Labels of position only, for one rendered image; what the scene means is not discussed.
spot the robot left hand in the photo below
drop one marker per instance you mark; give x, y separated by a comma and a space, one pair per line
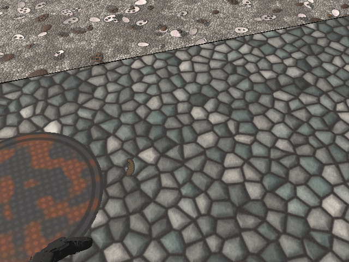
61, 248

